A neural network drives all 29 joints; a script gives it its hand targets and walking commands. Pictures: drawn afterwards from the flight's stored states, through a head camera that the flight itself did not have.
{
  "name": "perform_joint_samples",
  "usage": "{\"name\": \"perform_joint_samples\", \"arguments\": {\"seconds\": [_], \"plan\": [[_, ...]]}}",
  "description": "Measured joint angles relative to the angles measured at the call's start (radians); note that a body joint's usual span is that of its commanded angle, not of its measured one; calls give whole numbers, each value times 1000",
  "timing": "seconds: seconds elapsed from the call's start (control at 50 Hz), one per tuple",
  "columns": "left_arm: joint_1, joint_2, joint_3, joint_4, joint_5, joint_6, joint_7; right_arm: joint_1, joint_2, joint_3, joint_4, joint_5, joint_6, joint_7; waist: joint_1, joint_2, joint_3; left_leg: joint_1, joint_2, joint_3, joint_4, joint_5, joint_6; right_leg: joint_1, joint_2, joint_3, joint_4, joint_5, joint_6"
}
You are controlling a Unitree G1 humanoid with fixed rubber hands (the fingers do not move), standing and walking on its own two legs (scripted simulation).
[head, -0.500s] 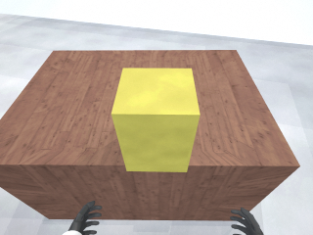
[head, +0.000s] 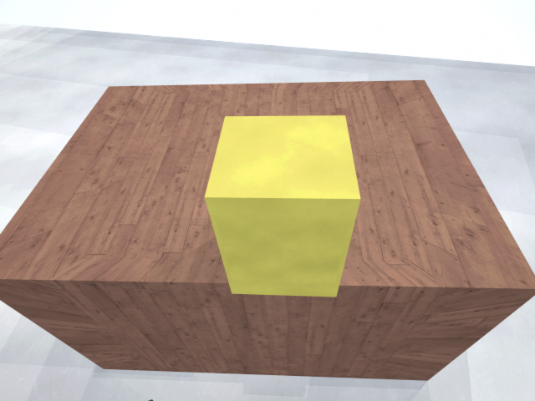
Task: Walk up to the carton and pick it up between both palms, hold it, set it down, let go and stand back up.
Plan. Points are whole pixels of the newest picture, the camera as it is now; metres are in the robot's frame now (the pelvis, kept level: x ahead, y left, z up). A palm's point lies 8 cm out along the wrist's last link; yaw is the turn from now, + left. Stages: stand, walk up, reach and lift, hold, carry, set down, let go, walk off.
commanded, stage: stand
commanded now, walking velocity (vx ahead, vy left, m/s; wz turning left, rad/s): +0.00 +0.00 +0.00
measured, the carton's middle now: (283, 211) +0.43 +0.02 +0.03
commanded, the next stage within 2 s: none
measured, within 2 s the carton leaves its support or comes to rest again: neither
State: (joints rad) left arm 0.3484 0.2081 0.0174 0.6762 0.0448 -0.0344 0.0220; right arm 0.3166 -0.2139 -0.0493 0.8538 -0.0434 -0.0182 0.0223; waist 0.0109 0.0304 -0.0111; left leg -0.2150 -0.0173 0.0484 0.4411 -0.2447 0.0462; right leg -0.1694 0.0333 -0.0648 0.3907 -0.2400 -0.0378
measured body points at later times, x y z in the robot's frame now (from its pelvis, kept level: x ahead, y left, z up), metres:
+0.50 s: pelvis +0.01 +0.02 +0.00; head +0.01 +0.02 +0.45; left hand +0.00 +0.26 -0.14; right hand +0.00 -0.21 -0.15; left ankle -0.01 +0.09 -0.74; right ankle -0.02 -0.09 -0.74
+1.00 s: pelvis +0.00 +0.04 +0.00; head +0.00 +0.04 +0.45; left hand -0.04 +0.25 -0.16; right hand -0.03 -0.18 -0.16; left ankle -0.01 +0.09 -0.74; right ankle -0.02 -0.09 -0.74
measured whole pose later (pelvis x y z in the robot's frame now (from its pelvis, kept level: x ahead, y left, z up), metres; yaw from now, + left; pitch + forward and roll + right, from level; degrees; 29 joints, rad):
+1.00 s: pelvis +0.00 +0.04 +0.00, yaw +1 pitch -2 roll -1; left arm 0.39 0.12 0.00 1.11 0.02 0.00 0.05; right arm 0.39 -0.13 0.00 1.09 -0.02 -0.02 -0.04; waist 0.00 0.00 0.02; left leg -0.11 -0.09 0.06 0.36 -0.22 0.11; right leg -0.09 -0.03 -0.05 0.38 -0.24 0.02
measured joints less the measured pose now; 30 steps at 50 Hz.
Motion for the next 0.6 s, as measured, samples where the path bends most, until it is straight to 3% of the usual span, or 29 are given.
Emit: {"name": "perform_joint_samples", "arguments": {"seconds": [0.6], "plan": [[37,-51,1,313,-21,22,26,73,48,26,167,17,8,-48,-10,-14,29,94,-45,1,-73,21,37,81,-42,3,-38,2,38]]}}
